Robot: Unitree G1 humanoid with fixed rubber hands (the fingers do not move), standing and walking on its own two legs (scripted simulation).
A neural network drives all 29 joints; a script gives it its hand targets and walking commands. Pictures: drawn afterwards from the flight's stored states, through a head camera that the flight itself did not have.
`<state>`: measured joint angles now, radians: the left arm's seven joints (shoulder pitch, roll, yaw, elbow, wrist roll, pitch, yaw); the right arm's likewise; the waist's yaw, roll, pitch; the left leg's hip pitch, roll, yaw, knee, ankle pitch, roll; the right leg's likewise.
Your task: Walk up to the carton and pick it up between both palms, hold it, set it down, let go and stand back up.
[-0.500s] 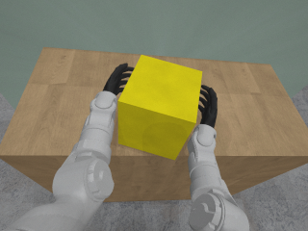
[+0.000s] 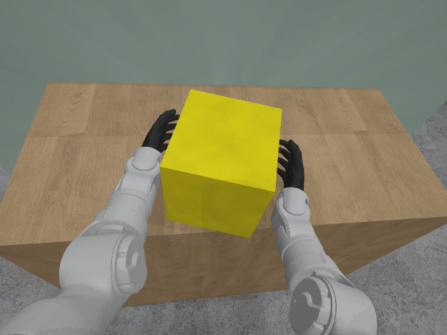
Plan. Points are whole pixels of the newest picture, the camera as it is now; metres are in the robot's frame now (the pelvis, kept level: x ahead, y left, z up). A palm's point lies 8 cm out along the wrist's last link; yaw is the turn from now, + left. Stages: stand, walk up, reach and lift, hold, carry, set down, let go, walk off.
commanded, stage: set down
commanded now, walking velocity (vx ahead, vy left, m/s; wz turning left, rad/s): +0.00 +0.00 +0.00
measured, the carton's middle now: (221, 167) +0.41 -0.04 +0.05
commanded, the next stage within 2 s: none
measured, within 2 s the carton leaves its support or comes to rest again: neither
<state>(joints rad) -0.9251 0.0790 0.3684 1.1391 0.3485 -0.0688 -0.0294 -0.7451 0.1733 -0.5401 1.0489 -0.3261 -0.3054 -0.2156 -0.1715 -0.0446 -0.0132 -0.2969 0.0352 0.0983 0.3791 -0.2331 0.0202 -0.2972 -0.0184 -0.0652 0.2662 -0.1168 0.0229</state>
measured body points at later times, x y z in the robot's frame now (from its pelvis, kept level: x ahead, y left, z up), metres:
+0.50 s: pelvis -0.02 +0.02 -0.01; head +0.03 +0.07 +0.43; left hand +0.48 +0.08 +0.11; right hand +0.39 -0.21 +0.11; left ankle -0.04 +0.11 -0.75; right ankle +0.00 -0.13 -0.75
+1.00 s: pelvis -0.04 -0.01 +0.00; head -0.01 +0.01 +0.44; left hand +0.47 +0.09 +0.18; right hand +0.38 -0.21 +0.17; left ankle -0.04 +0.10 -0.75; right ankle +0.00 -0.13 -0.75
